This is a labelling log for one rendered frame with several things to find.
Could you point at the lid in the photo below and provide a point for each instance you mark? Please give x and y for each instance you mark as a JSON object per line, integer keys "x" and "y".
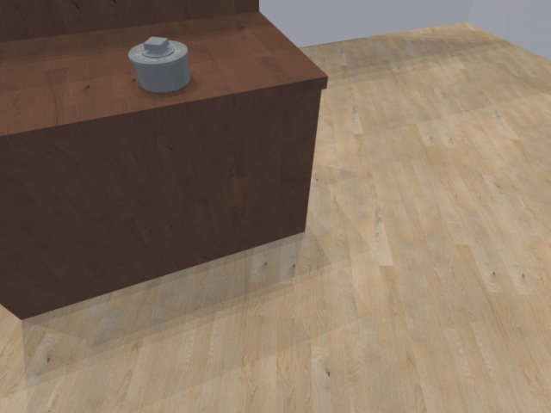
{"x": 173, "y": 53}

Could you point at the knob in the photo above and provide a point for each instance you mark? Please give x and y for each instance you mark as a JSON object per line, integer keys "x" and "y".
{"x": 156, "y": 44}

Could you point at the pot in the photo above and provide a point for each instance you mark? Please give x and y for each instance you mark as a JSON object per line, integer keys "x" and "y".
{"x": 165, "y": 78}

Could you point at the table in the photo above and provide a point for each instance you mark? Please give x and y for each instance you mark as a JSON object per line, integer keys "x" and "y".
{"x": 105, "y": 185}

